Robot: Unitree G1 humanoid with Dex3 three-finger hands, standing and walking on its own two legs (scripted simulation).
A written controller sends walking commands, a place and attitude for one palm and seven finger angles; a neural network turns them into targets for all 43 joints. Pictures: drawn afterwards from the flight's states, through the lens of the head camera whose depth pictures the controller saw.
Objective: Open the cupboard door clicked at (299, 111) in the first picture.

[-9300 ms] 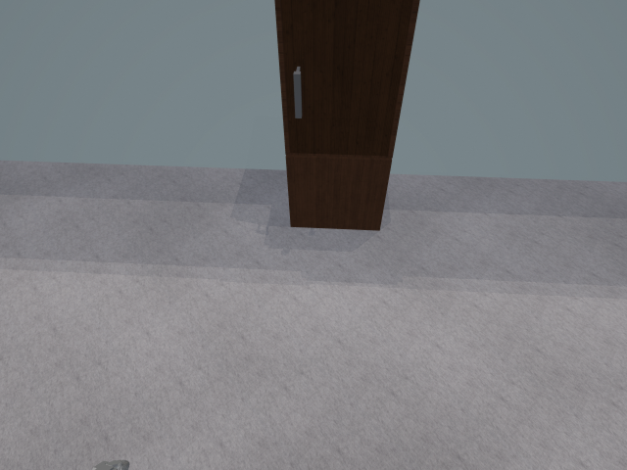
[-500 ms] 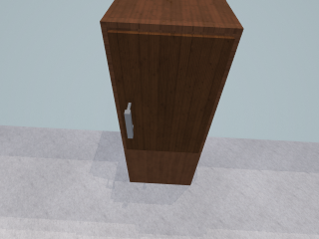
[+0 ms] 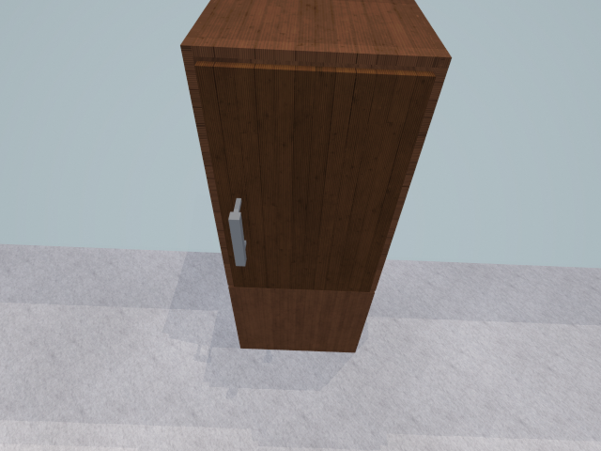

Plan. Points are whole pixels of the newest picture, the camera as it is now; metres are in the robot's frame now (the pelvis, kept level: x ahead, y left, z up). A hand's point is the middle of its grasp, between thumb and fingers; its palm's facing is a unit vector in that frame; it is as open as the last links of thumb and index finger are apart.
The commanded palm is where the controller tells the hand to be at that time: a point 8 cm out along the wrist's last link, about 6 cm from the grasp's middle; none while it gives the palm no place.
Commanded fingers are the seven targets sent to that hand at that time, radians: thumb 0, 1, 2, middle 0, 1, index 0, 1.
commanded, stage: look again from close up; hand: left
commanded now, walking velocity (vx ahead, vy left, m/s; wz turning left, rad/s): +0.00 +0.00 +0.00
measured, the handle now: (239, 233) +0.55 +0.16 -0.10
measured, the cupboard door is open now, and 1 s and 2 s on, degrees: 0 0 0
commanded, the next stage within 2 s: raise the hand with hooked fingers in 0.04 s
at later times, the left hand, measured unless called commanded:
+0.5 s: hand (199, 411) +0.19 +0.15 -0.06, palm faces -0.02 -1.00 -0.02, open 8.2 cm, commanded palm +0.13 +0.23 -0.08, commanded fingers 0.00 0.46 0.71 -0.23 -0.58 -0.23 -0.58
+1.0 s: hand (171, 400) +0.21 +0.20 -0.08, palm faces +0.05 -1.00 -0.06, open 11.2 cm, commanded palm +0.17 +0.25 -0.08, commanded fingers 0.00 -0.13 0.46 -0.27 -0.96 -0.27 -0.96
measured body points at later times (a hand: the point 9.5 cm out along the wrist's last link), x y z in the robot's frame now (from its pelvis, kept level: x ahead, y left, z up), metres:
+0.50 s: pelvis -0.01 -0.03 -0.09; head +0.03 -0.02 +0.36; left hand +0.18 +0.21 -0.06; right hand +0.21 -0.29 -0.12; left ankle +0.00 +0.06 -0.74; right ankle +0.03 -0.13 -0.74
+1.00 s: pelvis -0.01 -0.05 -0.11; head +0.08 -0.05 +0.33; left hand +0.20 +0.25 -0.07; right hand +0.17 -0.28 -0.21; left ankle +0.00 +0.06 -0.74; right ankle +0.03 -0.13 -0.74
